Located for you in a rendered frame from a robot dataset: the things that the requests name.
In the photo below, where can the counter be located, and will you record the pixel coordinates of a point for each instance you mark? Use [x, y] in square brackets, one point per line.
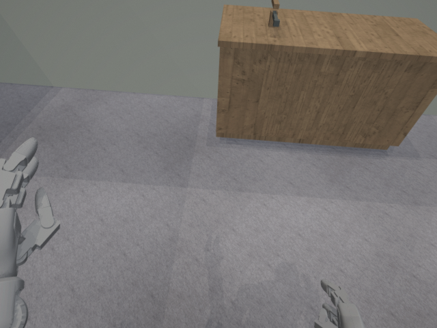
[324, 78]

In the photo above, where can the robot left forearm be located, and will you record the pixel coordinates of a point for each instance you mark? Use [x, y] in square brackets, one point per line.
[13, 309]

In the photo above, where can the robot right hand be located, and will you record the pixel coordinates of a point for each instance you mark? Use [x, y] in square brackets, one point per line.
[346, 315]

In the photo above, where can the tap lever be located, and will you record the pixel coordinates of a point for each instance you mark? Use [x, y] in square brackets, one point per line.
[276, 21]

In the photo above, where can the robot left hand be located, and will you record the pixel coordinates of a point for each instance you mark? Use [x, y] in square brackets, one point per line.
[15, 175]

